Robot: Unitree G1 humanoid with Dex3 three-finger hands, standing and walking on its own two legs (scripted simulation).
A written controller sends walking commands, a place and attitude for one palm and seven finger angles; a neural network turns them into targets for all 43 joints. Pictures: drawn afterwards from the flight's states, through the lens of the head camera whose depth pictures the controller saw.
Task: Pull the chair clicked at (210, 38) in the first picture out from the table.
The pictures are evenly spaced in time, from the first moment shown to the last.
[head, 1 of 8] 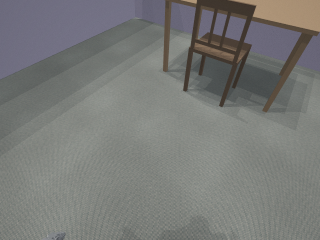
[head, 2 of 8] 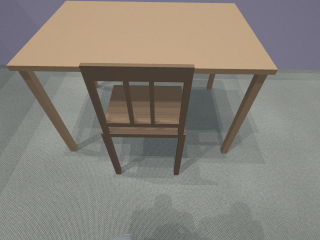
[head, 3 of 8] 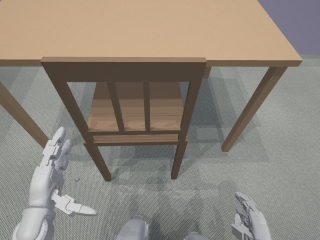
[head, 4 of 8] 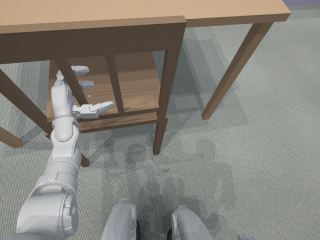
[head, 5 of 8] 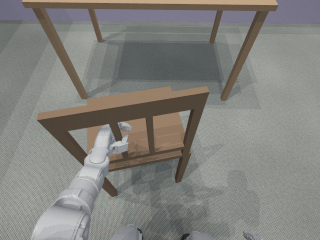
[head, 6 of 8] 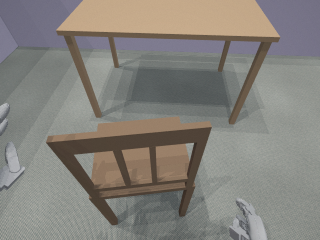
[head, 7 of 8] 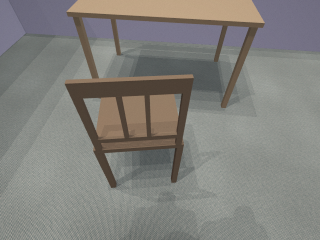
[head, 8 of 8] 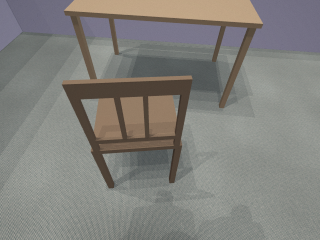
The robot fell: no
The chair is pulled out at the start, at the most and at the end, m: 0.00 0.60 0.59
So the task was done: yes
